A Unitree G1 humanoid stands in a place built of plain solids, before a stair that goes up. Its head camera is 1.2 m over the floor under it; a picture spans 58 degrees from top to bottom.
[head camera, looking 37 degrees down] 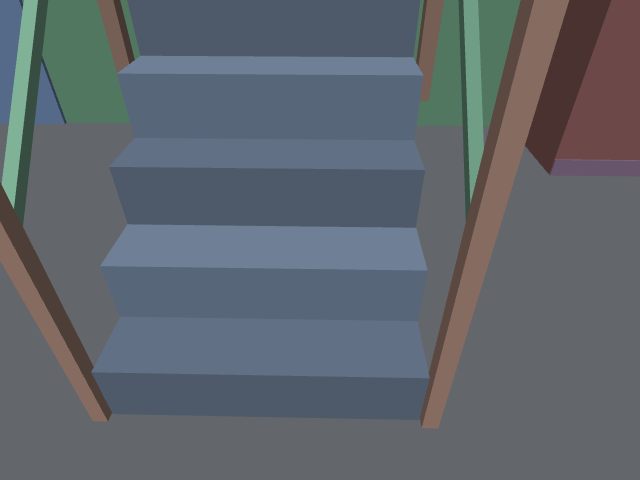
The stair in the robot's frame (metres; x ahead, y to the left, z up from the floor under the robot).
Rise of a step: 0.20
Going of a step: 0.20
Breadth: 0.92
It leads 1 degrees to the right of straight ahead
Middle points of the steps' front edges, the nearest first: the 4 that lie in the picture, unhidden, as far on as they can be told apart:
0.71 0.16 0.21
0.92 0.16 0.41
1.12 0.16 0.61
1.32 0.15 0.82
